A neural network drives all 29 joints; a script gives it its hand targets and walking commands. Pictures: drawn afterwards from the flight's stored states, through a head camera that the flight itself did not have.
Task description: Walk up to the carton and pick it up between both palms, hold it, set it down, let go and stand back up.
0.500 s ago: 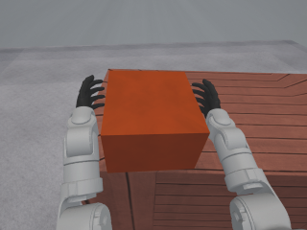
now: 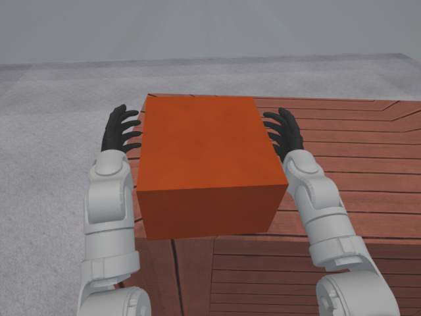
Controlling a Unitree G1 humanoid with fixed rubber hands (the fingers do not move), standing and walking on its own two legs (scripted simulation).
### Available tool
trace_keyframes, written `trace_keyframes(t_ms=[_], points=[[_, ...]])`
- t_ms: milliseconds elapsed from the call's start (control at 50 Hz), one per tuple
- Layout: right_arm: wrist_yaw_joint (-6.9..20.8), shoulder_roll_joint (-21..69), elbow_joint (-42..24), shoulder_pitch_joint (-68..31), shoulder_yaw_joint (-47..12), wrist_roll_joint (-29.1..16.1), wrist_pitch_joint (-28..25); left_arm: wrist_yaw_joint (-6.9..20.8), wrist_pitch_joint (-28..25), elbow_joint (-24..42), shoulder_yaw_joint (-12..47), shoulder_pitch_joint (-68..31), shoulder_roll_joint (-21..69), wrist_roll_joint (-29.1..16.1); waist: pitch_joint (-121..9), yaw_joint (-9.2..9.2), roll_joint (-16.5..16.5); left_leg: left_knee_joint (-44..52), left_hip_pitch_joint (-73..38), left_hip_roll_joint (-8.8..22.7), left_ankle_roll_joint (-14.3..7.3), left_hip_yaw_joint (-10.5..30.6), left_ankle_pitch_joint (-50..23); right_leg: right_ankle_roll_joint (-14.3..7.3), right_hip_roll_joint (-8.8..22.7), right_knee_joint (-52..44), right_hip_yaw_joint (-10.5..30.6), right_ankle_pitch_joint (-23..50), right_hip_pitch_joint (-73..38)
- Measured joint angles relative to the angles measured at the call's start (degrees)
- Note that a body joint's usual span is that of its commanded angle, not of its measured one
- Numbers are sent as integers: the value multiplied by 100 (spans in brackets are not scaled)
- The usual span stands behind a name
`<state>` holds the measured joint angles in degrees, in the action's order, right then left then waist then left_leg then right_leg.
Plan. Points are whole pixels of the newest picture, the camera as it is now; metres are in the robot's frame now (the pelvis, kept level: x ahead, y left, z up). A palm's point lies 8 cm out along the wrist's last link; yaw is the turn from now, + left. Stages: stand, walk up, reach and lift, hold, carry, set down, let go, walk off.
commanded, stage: hold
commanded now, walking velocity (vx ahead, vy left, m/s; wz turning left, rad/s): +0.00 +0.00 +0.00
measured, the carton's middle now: (204, 161) +0.37 +0.00 +0.14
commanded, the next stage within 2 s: none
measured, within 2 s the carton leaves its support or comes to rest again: neither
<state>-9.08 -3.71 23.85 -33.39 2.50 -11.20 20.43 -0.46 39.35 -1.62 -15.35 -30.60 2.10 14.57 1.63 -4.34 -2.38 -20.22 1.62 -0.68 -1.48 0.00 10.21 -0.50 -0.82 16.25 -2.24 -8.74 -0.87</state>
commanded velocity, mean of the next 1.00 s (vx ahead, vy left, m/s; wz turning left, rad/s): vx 0.00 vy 0.00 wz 0.00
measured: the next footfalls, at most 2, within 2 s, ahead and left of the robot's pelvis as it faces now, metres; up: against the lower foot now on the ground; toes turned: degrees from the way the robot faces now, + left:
none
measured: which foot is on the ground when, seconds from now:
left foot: down 0.00-1.00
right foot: down 0.00-1.00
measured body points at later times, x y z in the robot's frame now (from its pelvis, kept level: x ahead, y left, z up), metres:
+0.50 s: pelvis -0.01 -0.01 +0.00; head -0.05 +0.02 +0.45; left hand +0.36 +0.17 +0.20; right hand +0.36 -0.15 +0.18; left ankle +0.02 +0.10 -0.75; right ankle +0.01 -0.11 -0.75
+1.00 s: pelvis +0.00 +0.00 +0.00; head -0.05 +0.02 +0.45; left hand +0.36 +0.17 +0.20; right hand +0.37 -0.15 +0.18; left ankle +0.02 +0.10 -0.75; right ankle +0.01 -0.11 -0.75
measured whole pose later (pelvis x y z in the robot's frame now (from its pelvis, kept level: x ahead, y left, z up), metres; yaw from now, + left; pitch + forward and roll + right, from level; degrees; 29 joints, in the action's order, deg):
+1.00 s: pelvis +0.00 +0.00 +0.00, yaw +0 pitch -8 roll -1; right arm -9.5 -3.1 25.2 -34.8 2.9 -10.8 20.4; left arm 1.2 39.6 -2.6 -16.2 -31.7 1.4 15.3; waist 1.8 -4.0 -2.8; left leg -19.7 1.6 -0.8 -1.4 0.2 9.7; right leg -0.7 -0.7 16.4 -2.4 -8.7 -0.6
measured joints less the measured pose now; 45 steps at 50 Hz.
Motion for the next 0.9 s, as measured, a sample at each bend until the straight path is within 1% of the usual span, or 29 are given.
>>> trace_keyframes(t_ms=[220, 380, 560, 900], points=[[-65, 27, -11, -50, -64, 27, 113, 164, 74, 36, -102, 13, -24, 27, 68, 36, -10, 37, -95, 12, 33, 18, -20, -34, -13, 37, -14, -25, -64], [-79, 105, -17, -93, 29, 96, 80, 184, 22, -44, -105, -75, -106, -36, 60, 55, -25, 30, 16, 3, 41, 60, -68, -44, -7, 59, -57, 0, 39], [-60, 132, 95, -142, 101, 140, 54, 199, 9, -184, -121, -170, -120, -8, 15, 34, -30, 32, 65, -13, 27, 61, -90, -32, 8, 63, -59, 16, 88], [-33, 74, 218, -189, 80, 78, 4, 181, 26, -205, -116, -195, -77, 84, 2, 38, -37, 58, 9, -17, 5, 11, -67, -11, 13, 33, -8, 13, 46]])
